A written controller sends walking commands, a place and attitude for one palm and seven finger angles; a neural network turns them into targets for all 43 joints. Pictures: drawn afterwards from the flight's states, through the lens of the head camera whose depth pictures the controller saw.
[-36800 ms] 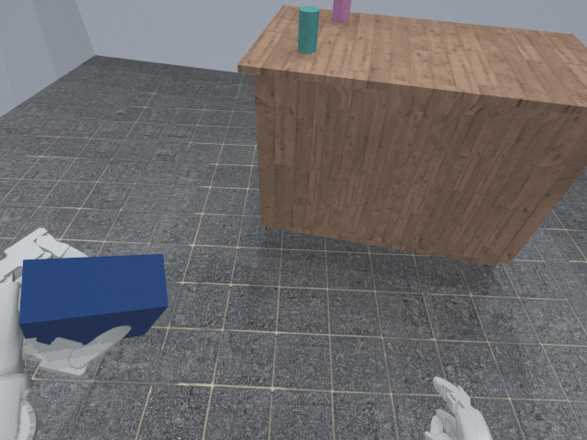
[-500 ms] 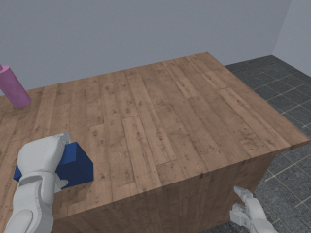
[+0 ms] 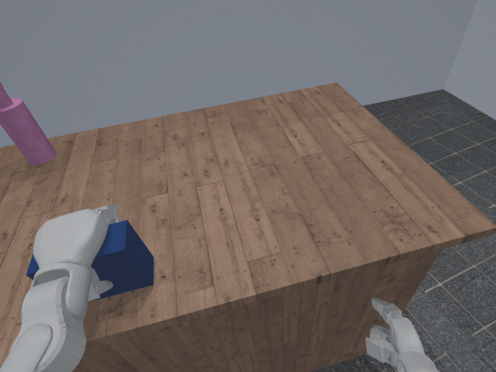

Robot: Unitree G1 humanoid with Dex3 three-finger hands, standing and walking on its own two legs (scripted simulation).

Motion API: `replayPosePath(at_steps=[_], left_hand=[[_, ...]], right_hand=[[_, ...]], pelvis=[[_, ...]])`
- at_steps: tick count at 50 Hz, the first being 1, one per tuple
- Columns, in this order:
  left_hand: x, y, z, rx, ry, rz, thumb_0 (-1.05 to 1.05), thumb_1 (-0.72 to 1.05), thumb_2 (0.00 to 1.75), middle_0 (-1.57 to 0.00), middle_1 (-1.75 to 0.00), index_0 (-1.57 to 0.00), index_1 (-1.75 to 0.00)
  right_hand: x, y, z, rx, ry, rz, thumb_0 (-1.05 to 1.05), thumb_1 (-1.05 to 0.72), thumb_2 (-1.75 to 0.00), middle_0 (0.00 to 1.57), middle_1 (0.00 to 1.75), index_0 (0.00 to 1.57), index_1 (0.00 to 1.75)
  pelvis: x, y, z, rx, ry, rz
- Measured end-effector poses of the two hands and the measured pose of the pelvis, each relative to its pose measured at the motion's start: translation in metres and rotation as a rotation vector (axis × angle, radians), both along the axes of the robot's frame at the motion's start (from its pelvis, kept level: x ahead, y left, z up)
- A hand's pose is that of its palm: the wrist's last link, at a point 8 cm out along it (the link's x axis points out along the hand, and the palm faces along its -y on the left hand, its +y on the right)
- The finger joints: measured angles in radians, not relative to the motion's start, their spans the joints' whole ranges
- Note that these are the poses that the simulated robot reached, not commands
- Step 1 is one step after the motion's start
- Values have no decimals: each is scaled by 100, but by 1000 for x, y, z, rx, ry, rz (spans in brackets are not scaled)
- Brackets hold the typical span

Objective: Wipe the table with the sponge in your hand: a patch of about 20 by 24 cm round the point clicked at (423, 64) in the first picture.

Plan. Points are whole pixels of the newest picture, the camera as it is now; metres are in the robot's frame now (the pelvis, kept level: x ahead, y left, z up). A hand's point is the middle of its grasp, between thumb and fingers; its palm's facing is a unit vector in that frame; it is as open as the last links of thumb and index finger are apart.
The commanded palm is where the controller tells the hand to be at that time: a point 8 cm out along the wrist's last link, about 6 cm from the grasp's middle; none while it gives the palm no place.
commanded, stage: lift the sponge slowly off the table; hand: left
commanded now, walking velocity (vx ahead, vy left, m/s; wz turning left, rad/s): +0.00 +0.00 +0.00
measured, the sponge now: (103, 270) +0.22 +0.28 +0.07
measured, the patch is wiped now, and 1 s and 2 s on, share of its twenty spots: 0.95 0.95 0.95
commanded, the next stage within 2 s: bring the sponge back beside the body in 1.56 s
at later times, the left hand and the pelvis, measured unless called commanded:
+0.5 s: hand (79, 252) +0.21 +0.28 +0.14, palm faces +0.10 -0.09 -0.99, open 9.3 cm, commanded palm +0.18 +0.28 +0.21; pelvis -0.01 -0.01 +0.00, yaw +0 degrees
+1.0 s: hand (63, 235) +0.22 +0.29 +0.17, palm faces +0.17 -0.09 -0.98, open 9.4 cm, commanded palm +0.18 +0.28 +0.24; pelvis -0.02 +0.00 +0.00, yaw +0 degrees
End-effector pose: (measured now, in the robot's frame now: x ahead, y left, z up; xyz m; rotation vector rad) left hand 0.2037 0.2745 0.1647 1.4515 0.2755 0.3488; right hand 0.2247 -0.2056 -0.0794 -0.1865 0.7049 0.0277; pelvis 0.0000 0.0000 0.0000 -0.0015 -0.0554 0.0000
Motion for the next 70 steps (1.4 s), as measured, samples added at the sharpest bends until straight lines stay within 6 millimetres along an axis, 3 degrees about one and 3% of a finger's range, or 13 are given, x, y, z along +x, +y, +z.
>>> replayPosePath(at_steps=[15,28,40,56,70], left_hand=[[6,-6,10,-2,-13,-10,-1,-47,110,-79,-142,-82,-139],[-19,4,27,2,-26,11,-1,-47,110,-79,-142,-82,-139],[-10,4,46,13,-90,-28,-1,-47,110,-79,-142,-82,-139],[-14,16,61,-11,-125,-13,-1,-47,110,-79,-141,-82,-138],[-6,3,88,-29,-227,-66,-1,-47,110,-80,-141,-82,-138]], right_hand=[[0,-2,0,0,1,14,1,-90,-90,20,29,18,29],[-1,-1,0,-10,-8,22,1,-90,-90,20,29,18,28],[-8,5,2,1,-22,6,1,-90,-90,20,29,16,27],[-13,8,10,-22,-55,3,1,-90,-90,20,29,17,28],[-17,16,13,7,-70,-12,1,-90,-90,20,30,15,28]], pelvis=[[-4,-7,1,3,-10,-5],[-10,-6,-1,1,-24,4],[-18,-2,0,2,-28,-4],[-29,5,-1,-2,-38,0],[-32,9,0,1,-34,-11]])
